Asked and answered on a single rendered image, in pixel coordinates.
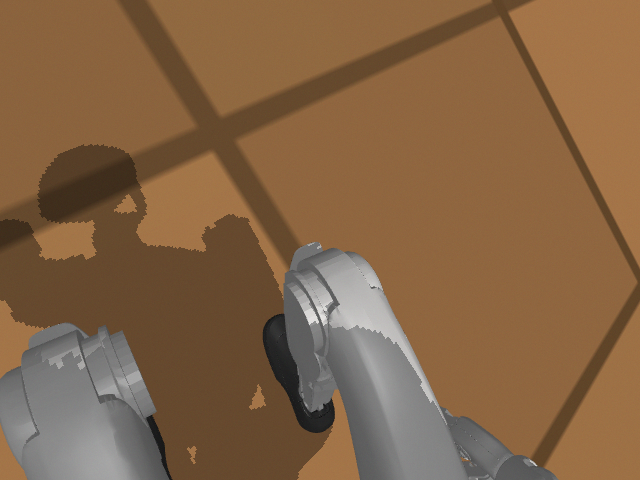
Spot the right robot hand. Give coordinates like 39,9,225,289
440,406,515,480

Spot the right robot foot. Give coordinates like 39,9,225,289
263,314,335,433

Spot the right robot arm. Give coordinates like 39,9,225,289
495,455,559,480

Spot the left robot foot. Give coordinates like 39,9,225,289
146,415,172,480

